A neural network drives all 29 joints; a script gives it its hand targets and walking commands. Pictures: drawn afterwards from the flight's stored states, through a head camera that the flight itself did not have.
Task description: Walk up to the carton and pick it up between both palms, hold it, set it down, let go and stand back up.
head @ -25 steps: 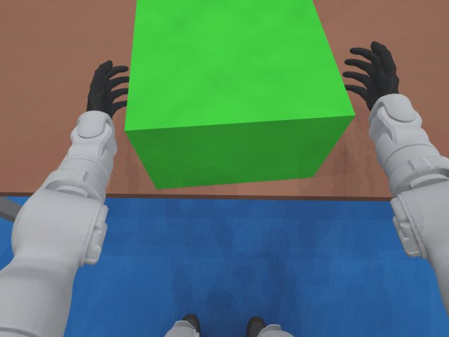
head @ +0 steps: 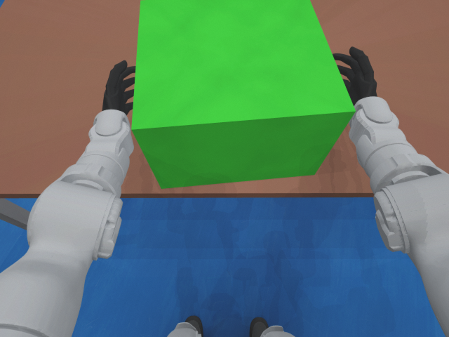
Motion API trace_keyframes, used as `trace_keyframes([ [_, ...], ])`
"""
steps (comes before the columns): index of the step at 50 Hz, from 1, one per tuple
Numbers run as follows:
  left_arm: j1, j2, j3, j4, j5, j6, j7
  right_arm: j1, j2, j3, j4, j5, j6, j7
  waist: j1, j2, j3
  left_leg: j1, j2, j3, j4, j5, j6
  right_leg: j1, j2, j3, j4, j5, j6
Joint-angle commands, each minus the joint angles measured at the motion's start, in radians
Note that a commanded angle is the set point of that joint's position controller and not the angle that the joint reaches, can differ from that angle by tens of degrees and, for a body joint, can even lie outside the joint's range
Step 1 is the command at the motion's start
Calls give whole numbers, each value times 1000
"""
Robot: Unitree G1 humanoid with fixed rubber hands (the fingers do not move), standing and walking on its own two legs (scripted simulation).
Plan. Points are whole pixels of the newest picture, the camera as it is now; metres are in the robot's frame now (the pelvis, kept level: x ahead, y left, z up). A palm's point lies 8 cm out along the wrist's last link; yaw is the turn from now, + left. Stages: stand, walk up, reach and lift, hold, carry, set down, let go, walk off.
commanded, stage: reach and lift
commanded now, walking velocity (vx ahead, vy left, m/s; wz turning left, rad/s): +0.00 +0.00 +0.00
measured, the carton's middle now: (231, 91) +0.55 +0.02 +0.05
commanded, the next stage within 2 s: none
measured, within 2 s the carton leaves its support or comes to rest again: leaves its support in 1.94 s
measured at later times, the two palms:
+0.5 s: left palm (118, 112) +0.47 +0.21 +0.08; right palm (358, 98) +0.49 -0.19 +0.09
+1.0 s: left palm (118, 112) +0.47 +0.21 +0.07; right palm (357, 99) +0.49 -0.19 +0.10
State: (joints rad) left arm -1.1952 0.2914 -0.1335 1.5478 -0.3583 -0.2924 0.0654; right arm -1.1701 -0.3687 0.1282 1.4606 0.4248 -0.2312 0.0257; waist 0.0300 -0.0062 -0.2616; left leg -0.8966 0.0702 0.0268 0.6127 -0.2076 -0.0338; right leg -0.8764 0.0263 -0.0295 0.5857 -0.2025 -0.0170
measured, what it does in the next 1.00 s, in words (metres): stands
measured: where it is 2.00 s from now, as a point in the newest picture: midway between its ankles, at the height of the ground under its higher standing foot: outside the picture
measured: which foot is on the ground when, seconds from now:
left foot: down 0.00-1.00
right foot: down 0.00-1.00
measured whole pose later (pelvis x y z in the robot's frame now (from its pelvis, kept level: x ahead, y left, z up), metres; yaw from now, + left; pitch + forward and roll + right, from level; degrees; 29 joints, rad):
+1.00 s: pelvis +0.01 +0.00 +0.01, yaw +2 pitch +25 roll -1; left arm -1.13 0.28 0.15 1.53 -0.14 -0.37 0.04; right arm -1.07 -0.29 -0.22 1.33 0.04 -0.26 0.05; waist -0.03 -0.01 -0.19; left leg -0.76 0.05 0.02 0.49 -0.16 -0.02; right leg -0.74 0.01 -0.04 0.47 -0.17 -0.01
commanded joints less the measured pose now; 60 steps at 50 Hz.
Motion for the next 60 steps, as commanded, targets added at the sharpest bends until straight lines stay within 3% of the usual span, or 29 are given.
trace_keyframes([
  [1,-429,80,5,-132,3,-38,-4,-402,-160,-15,-137,-15,-33,5,-17,-22,-788,456,-36,21,39,371,-30,286,18,-46,-4,361,62],
  [5,-420,76,-14,-119,0,-54,-16,-402,-133,-1,-137,6,-40,6,2,13,-781,403,-40,28,49,381,-25,328,7,-26,12,383,55],
  [9,-432,68,-3,-143,11,-50,-15,-393,-127,-15,-143,-6,-39,3,-13,11,-798,397,-44,32,53,383,-28,342,7,-25,18,411,62],
  [13,-449,57,-15,-126,-1,-54,-9,-415,-128,-28,-158,-26,-36,1,-8,16,-767,384,-40,25,34,303,-23,295,3,-39,11,329,58],
  [14,-459,46,-33,-115,-7,-52,-6,-425,-120,-31,-140,-19,-30,3,-25,16,-755,396,-37,18,26,281,-23,270,0,-36,-1,284,56],
  [16,-462,48,-26,-133,-4,-50,-1,-410,-108,-38,-164,-33,-26,9,-13,7,-772,418,-34,16,31,280,-21,235,2,-42,-5,256,54],
  [21,-438,39,-32,-98,-2,-45,-13,-405,-104,-36,-142,-36,-18,4,-23,13,-755,365,-35,21,37,308,-15,311,-2,-31,13,340,57],
  [23,-448,17,-14,-110,-3,-58,-21,-418,-49,-27,-176,-39,-28,9,-1,-16,-758,352,-40,24,39,287,-4,328,-3,-34,14,325,63],
  [27,-463,14,-5,-156,32,-70,-23,-394,-44,-72,-188,-83,-30,2,-33,19,-776,378,-44,19,24,297,-9,328,-11,-30,3,326,59],
  [30,-468,-10,6,-145,22,-69,-24,-399,-17,-89,-197,-101,-21,4,-39,-8,-746,398,-39,18,12,300,-13,307,-4,-41,-19,309,59],
  [32,-470,-23,12,-154,43,-73,-33,-389,0,-109,-197,-125,-23,8,-50,10,-742,405,-44,18,6,296,-14,323,-9,-43,-25,322,58],
  [36,-448,-37,43,-142,75,-77,-43,-374,31,-123,-203,-149,-31,2,-40,-1,-748,356,-48,24,-9,306,-13,416,-20,-23,-25,375,61],
  [37,-439,-48,44,-184,76,-87,-42,-364,51,-114,-232,-143,-43,6,-18,17,-788,355,-53,26,-7,347,-14,446,-23,-16,-12,438,59],
  [39,-450,-75,74,-204,98,-95,-55,-355,89,-141,-249,-190,-45,16,-40,-11,-788,391,-52,16,-21,366,-16,467,-21,-31,-18,477,62],
  [40,-443,-79,91,-206,130,-95,-59,-336,94,-155,-233,-197,-46,19,-33,27,-770,404,-53,28,-22,381,-22,460,-24,-25,-21,498,59],
  [43,-443,-123,160,-187,189,-94,-94,-354,147,-228,-291,-300,-53,22,-48,6,-722,367,-59,37,-63,310,-4,532,-42,-14,-57,466,59],
  [44,-430,-142,177,-181,213,-102,-100,-342,192,-234,-290,-306,-60,28,-35,12,-695,358,-58,38,-79,324,-2,547,-48,-9,-58,505,70],
  [45,-430,-167,196,-191,240,-103,-109,-325,213,-258,-278,-346,-64,36,-53,17,-688,384,-61,36,-91,327,-8,567,-49,-14,-65,518,66],
  [48,-445,-322,222,-189,301,-121,-156,-335,411,-294,-317,-467,-82,80,-45,11,-666,409,-63,43,-139,298,7,612,-52,-23,-93,514,68],
  [50,-421,-436,234,-205,369,-135,-181,-267,529,-328,-275,-532,-103,122,-44,61,-640,519,-51,44,-150,363,-9,573,-45,-42,-121,539,61],
  [51,-405,-451,257,-175,387,-138,-189,-250,545,-353,-256,-574,-107,134,-49,59,-587,552,-49,46,-145,370,-12,554,-44,-47,-142,521,60],
  [53,-324,-472,285,-153,440,-132,-193,-203,545,-372,-247,-600,-120,149,-31,65,-559,595,-37,45,-152,405,-8,524,-37,-51,-162,502,55],
  [54,-329,-475,305,-156,444,-130,-195,-212,554,-388,-259,-635,-125,151,-35,31,-527,584,-40,50,-157,388,-4,539,-37,-55,-167,491,57],
  [58,-308,-506,271,-210,448,-132,-180,-148,591,-409,-219,-668,-139,166,-52,43,-511,661,-22,45,-167,413,-9,479,-24,-70,-188,441,44],
  [60,-267,-506,267,-180,443,-121,-180,-129,588,-384,-191,-678,-132,170,-49,13,-485,665,-23,50,-164,415,0,498,-24,-68,-197,455,48],
])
